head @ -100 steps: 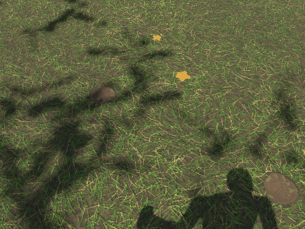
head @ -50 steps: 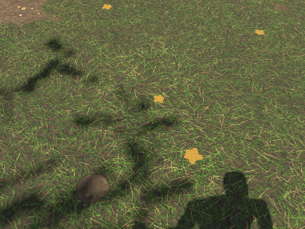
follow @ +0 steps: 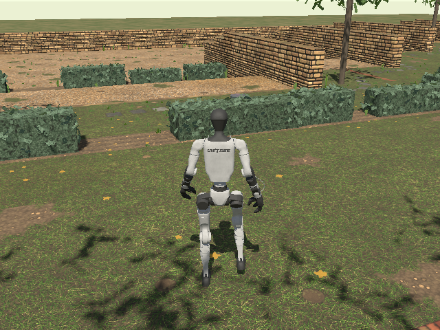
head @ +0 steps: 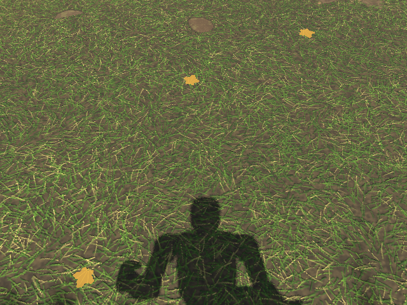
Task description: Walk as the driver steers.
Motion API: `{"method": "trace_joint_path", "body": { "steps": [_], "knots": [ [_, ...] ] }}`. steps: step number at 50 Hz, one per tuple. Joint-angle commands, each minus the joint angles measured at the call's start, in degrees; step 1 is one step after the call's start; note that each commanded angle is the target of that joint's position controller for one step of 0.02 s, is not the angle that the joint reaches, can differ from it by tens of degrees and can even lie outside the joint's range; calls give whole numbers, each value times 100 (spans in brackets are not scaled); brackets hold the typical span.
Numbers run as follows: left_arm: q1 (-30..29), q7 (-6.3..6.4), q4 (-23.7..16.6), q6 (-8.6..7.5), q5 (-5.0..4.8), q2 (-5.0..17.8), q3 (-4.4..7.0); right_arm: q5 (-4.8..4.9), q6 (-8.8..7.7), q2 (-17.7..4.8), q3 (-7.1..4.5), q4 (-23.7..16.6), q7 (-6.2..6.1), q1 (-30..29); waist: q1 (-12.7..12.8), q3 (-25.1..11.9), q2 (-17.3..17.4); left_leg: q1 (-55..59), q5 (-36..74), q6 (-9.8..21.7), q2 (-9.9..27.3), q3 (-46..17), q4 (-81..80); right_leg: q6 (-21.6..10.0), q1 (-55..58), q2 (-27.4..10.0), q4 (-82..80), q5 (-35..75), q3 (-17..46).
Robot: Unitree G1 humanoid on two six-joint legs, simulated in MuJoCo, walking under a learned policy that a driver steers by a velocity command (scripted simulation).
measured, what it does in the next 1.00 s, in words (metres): walks ahead, turning left: right foot, then left foot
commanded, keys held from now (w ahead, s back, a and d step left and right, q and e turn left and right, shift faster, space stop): w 0.10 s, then w+q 0.84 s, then w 0.06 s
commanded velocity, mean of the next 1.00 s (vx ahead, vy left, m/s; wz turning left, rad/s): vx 0.50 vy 0.00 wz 0.36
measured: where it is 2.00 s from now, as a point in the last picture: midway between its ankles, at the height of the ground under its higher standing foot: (114, 165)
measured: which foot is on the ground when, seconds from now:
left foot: down 0.00-0.22, up 0.24-0.72, down 0.74-1.00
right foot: up 0.00-0.20, down 0.22-0.76, up 0.78-1.00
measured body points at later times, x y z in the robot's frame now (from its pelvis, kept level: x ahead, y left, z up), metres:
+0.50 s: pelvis +0.26 -0.06 +0.00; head +0.28 -0.06 +0.45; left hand +0.28 +0.23 -0.12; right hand +0.44 -0.31 -0.11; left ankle +0.35 +0.12 -0.67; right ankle +0.24 -0.16 -0.75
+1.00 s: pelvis +0.52 +0.06 +0.00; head +0.55 +0.09 +0.45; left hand +0.58 +0.39 -0.09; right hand +0.71 -0.16 -0.11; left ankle +0.49 +0.13 -0.75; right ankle +0.70 -0.07 -0.68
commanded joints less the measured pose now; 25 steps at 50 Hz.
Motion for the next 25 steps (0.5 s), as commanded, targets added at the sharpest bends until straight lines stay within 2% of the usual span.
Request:
{"method": "trace_joint_path", "body": {
  "steps": [1,4,6,7,8,9,10,11,12,13,14,15,16,17,18,20,22,25],
  "knots": [
    [-428,-56,-458,-116,-6,111,-33,69,-56,-1042,-217,-380,-47,-341,76,19,683,-13,1119,949,1361,-877,-891,62,82,-44,-1022,909,-106],
    [-900,-114,-581,-139,-59,163,-34,118,9,-1105,-215,-218,-44,10,-100,103,695,155,1124,868,1421,-748,-800,67,337,110,-1613,1285,-230],
    [-1157,-155,-697,-162,-74,220,-21,151,68,-1120,-212,-116,-45,181,-127,206,711,378,1161,810,1570,-866,-643,-25,390,167,-1881,1095,-214],
    [-1181,-175,-735,-183,-76,275,0,165,103,-1151,-217,-79,-53,210,-62,230,734,478,1257,768,1639,-952,-521,-84,488,206,-2027,929,-200],
    [-1048,-184,-718,-207,-73,360,38,169,141,-1209,-231,-58,-67,194,73,184,764,536,1461,714,1679,-1015,-340,-144,759,264,-2178,793,-214],
    [-663,-173,-617,-227,-54,480,108,180,168,-1259,-235,-68,-82,92,353,2,757,467,2022,615,1592,-939,70,-239,1398,374,-2417,811,-307],
    [66,-127,-392,-230,-11,727,245,161,172,-1150,-191,-83,-88,87,703,-463,645,206,2543,467,1305,-734,921,-378,2540,422,-2501,838,-345],
    [1091,-56,-232,-220,92,1130,379,44,141,-824,-56,-244,-81,-16,1160,-1291,219,-783,1575,218,963,-473,2509,-727,4177,-484,-2282,920,528],
    [1457,-28,-155,-143,149,1594,464,25,43,-187,134,-371,-89,613,925,-2038,-1291,-2828,-1682,-160,125,-118,4523,-1478,5843,-1937,-2734,97,2873],
    [1556,-39,-129,-131,108,1109,347,160,-18,-713,9,-284,-82,480,1098,-2052,-1025,-3399,-2284,-153,271,-795,5373,-1553,5598,-1941,-3155,-736,3578],
    [1216,-37,-116,-146,58,850,250,256,-31,-1006,-93,-410,-70,76,1039,-1225,-756,-3765,-1843,-115,519,-795,5601,-1341,4986,-1755,-3267,-707,2750],
    [848,-45,-124,-164,54,669,186,226,-13,-969,-99,-450,-81,-181,886,-809,-518,-3643,-1364,-114,743,-683,5455,-1194,4302,-1490,-3434,-419,2072],
    [520,-68,-112,-187,75,505,141,160,28,-911,-120,-467,-94,-309,721,-477,-427,-3474,-1024,-133,876,-667,5212,-1122,3707,-1297,-3658,-106,1607],
    [304,-85,-94,-237,104,374,109,142,112,-827,-141,-437,-98,-234,534,-297,-480,-3156,-777,-148,1001,-723,5041,-1048,3246,-1139,-3878,235,1182],
    [175,-93,-53,-283,114,343,120,158,195,-688,-128,-420,-96,-143,415,-221,-471,-2930,-624,-173,1030,-720,4956,-1042,2959,-1096,-4061,455,903],
    [106,-77,60,-365,114,407,166,149,310,-506,-110,-484,-93,-216,306,-63,-285,-2947,-338,-243,1054,-744,4775,-1091,2724,-1104,-4284,1022,422],
    [153,-30,176,-387,145,500,211,121,354,-470,-117,-592,-86,-430,296,42,-126,-3182,130,-296,1048,-811,4381,-1087,2781,-1092,-4365,1363,4],
    [225,29,300,-360,132,628,251,104,327,-385,-79,-732,14,-848,405,164,-67,-3105,1052,-280,987,-634,3354,-950,2862,-933,-4429,1520,-652]
  ]
}}
Next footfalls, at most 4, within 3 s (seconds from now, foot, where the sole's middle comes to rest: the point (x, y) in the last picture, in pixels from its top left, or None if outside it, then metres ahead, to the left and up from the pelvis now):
0.22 right None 0.28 -0.16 -0.78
0.74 left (154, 295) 0.53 0.14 -0.78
1.24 right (174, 203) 0.87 0.07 -0.78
1.76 left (83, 178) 1.01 0.42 -0.78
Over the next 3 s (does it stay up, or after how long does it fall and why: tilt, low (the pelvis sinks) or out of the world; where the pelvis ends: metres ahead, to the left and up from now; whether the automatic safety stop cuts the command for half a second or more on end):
stays up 1.49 0.57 -0.01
